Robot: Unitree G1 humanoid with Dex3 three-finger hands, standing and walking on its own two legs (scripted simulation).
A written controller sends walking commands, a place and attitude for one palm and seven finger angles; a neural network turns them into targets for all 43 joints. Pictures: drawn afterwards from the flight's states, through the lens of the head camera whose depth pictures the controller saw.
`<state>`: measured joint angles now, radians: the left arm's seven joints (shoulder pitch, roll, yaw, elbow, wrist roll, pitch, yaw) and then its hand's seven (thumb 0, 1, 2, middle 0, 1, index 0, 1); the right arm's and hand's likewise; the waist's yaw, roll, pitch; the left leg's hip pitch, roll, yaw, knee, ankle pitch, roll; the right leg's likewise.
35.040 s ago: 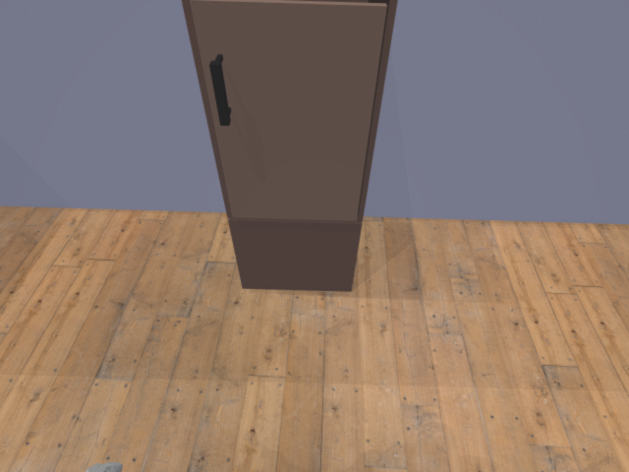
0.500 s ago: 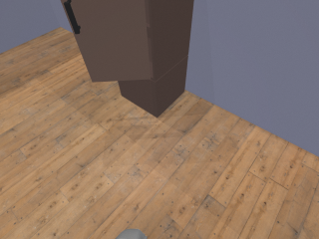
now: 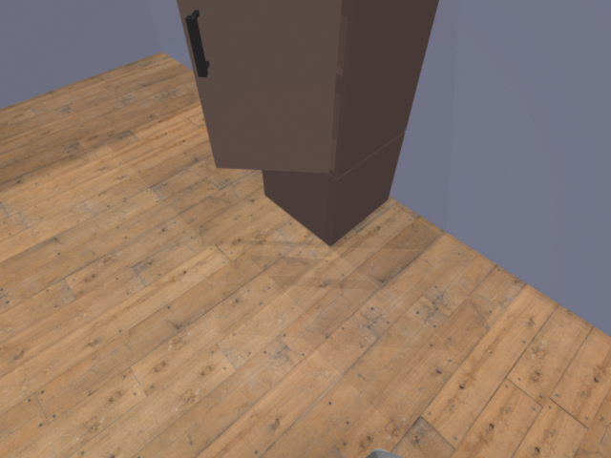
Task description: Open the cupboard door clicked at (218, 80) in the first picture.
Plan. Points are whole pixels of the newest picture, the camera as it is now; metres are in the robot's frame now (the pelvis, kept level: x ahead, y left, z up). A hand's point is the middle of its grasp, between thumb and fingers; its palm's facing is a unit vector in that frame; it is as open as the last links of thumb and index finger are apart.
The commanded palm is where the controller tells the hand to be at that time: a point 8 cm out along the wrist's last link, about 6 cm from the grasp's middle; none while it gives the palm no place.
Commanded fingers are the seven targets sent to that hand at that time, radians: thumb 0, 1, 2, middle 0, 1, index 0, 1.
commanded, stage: take the last steps up to it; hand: left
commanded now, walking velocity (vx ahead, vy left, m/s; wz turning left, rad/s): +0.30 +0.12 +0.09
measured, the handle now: (199, 44) +0.99 +0.32 +0.06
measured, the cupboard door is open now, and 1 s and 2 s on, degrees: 42 42 42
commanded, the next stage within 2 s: come to a stop and stand still in 0.90 s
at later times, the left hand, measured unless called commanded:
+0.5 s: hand out of the picture +0.10 +0.20 -0.18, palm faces +0.18 -0.97 -0.16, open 7.3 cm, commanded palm none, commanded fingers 0.00 0.90 0.90 -0.20 -0.30 -0.20 -0.30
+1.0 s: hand (191, 262) +0.50 +0.27 -0.16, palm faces +0.00 -0.98 -0.22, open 7.3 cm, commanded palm none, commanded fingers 0.00 0.90 0.90 -0.20 -0.30 -0.20 -0.30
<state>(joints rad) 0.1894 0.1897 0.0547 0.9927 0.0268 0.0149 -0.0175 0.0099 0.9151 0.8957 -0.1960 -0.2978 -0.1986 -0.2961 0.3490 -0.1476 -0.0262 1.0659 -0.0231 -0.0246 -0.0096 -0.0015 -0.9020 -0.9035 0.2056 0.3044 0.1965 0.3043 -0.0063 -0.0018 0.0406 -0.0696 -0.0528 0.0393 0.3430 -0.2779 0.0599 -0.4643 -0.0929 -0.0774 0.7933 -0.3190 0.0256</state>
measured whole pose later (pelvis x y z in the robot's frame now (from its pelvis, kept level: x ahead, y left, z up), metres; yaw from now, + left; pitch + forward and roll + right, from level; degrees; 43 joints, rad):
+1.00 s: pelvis +0.37 +0.09 -0.02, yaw +1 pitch +0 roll +1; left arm 0.10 0.17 0.05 0.97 0.03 -0.04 0.00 0.01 0.92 0.90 -0.20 -0.30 -0.20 -0.30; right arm 0.41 -0.14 -0.03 1.15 -0.02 -0.03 -0.01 0.00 -0.91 -0.90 0.20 0.30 0.19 0.30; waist -0.04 0.01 0.06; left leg -0.08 0.01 0.19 0.55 -0.43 0.03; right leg -0.36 -0.05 -0.11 0.60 -0.22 -0.04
